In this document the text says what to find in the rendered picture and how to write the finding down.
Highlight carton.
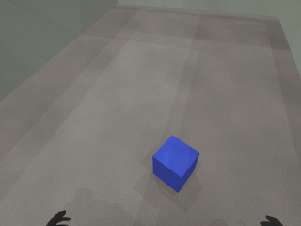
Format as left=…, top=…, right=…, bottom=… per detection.
left=152, top=135, right=200, bottom=193

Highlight robot right hand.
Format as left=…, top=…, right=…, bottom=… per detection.
left=260, top=215, right=283, bottom=226

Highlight robot left hand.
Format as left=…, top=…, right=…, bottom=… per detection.
left=46, top=210, right=71, bottom=226

